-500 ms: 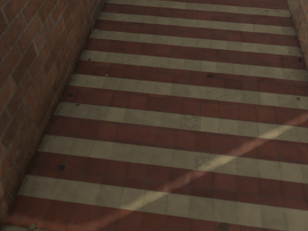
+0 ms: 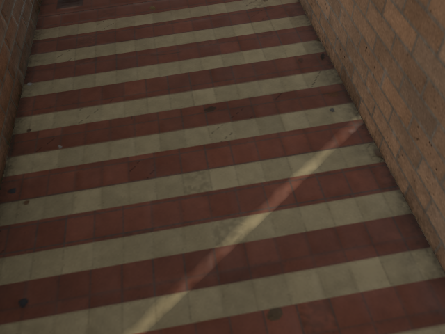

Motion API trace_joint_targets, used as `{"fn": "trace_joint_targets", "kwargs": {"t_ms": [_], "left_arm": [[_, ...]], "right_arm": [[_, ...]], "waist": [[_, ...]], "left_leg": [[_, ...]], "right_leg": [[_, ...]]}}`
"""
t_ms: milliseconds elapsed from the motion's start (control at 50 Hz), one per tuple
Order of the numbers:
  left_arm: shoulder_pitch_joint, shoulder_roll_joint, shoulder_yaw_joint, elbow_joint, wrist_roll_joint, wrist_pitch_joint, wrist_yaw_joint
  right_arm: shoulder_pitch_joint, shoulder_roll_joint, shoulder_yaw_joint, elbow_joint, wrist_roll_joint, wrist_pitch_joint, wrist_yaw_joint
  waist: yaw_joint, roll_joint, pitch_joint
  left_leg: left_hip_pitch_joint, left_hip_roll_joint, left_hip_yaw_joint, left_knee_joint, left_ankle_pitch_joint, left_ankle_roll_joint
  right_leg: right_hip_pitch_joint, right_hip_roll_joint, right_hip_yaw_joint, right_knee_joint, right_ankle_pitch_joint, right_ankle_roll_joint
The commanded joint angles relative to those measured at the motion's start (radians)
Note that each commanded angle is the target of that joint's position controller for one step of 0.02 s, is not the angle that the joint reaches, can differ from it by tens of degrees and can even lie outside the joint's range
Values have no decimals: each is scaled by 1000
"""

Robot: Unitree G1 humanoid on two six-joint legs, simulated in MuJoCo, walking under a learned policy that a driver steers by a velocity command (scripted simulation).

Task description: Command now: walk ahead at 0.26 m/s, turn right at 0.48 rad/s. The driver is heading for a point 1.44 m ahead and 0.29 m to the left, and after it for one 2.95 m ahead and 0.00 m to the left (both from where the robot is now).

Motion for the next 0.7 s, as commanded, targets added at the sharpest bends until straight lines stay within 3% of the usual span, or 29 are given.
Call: {"fn": "trace_joint_targets", "kwargs": {"t_ms": [20,100,140,180,200,220,240,260,280,340,380,440,500,540,580,600,620,640,660,680,700], "left_arm": [[10,181,53,-52,0,-18,1],[30,166,38,-30,6,-31,-18],[21,160,32,-24,4,-34,-27],[22,126,18,-18,12,-41,-31],[6,88,5,-24,18,-48,-32],[-4,37,-10,-46,21,-62,-34],[-55,86,4,-89,1,-82,-24],[-85,151,23,-91,-12,-97,-20],[-91,149,24,-83,-14,-109,-27],[-142,109,20,-86,22,-131,-45],[-168,69,10,-86,24,-134,-53],[-243,18,-8,-91,19,-134,-61],[-288,44,2,-98,3,-134,-63],[-272,77,16,-97,-6,-135,-59],[-192,113,36,-79,-9,-138,-50],[-100,140,53,-58,-4,-139,-40],[54,184,69,-41,8,-137,-29],[169,264,83,-17,33,-126,-27],[157,210,71,-6,26,-121,-38],[93,129,50,-14,17,-118,-36],[52,97,41,-10,16,-113,-33]], "right_arm": [[-87,-80,-15,-85,5,-54,17],[-76,-65,1,-74,13,-83,38],[-39,-62,5,-62,18,-93,43],[45,-67,4,-32,17,-99,41],[118,-88,2,-18,15,-101,36],[186,-156,-9,-8,8,-101,31],[268,-231,-35,15,-1,-96,43],[282,-181,-21,14,7,-99,49],[268,-148,-10,5,6,-99,48],[257,-120,3,-10,4,-80,32],[255,-112,7,-7,10,-62,17],[259,-132,0,2,12,-42,-1],[293,-152,-8,13,21,-32,-6],[284,-159,-13,14,29,-31,-8],[257,-152,-15,7,28,-30,-7],[247,-131,-10,0,22,-31,-3],[233,-80,8,-24,4,-32,2],[333,28,38,-54,12,-40,-2],[388,-43,30,-50,42,-45,-4],[310,-116,9,-39,49,-40,-2],[233,-126,6,-46,35,-36,1]], "waist": [[34,-167,-43],[52,-159,-20],[25,-138,-5],[-18,-117,-21],[-48,-79,-34],[-50,83,-41],[-77,254,3],[-95,179,59],[-85,136,68],[-81,81,40],[-77,100,26],[-96,112,27],[-105,120,24],[-79,132,22],[-21,140,-5],[30,127,-63],[101,66,-204],[75,-223,-368],[45,-336,-348],[52,-211,-183],[49,-125,-89]], "left_leg": [[-88,4,6,-123,-1,16],[43,17,61,-215,31,58],[136,10,85,-300,75,97],[275,3,73,-345,69,132],[359,63,-17,-371,25,166],[467,199,-257,-477,-115,248],[520,355,-604,-591,-273,390],[524,378,-672,-612,-322,414],[535,337,-596,-605,-285,386],[535,231,-398,-598,22,328],[473,179,-304,-601,181,315],[344,127,-215,-583,281,289],[285,144,-250,-562,268,272],[294,171,-299,-538,255,250],[295,168,-308,-461,340,221],[272,120,-276,-342,422,193],[170,67,-229,-96,333,162],[-130,-79,-106,255,-133,101],[-277,-31,-96,437,-274,89],[-327,26,-86,494,-183,87],[-308,64,-49,482,-106,85]], "right_leg": [[135,-254,337,-180,-305,-151],[63,-259,323,-177,-311,-147],[13,-254,304,-157,-329,-133],[-48,-223,258,-95,-327,-99],[-108,-188,195,10,-294,-64],[-252,-76,24,253,-240,1],[-470,-16,-96,473,-333,51],[-585,-59,-56,598,-373,60],[-613,-90,-39,641,-288,58],[-587,-124,-71,560,-118,82],[-500,-102,-112,438,-62,117],[-336,-62,-142,241,66,150],[-209,-38,-126,132,161,154],[-147,-49,-95,90,159,138],[-25,-57,-98,43,133,101],[115,-72,-103,11,133,72],[358,-196,2,36,74,12],[674,-449,413,-26,-125,-117],[628,-524,671,-138,-321,-171],[495,-480,526,-157,-345,-140],[373,-431,351,-157,-214,-114]]}}
Velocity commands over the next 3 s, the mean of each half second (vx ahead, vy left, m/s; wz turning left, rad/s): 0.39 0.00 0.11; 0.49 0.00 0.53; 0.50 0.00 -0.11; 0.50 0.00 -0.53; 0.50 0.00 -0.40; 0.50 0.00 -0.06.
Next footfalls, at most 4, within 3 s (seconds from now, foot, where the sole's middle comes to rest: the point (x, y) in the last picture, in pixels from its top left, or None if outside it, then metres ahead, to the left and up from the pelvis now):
0.20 left None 0.10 0.15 -0.78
0.62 right None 0.40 -0.06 -0.78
1.12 left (158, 297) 0.59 0.29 -0.78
1.66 right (202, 202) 0.94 0.18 -0.78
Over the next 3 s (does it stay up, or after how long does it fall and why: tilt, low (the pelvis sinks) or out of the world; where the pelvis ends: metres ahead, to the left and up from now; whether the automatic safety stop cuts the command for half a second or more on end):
stays up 1.46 0.18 0.00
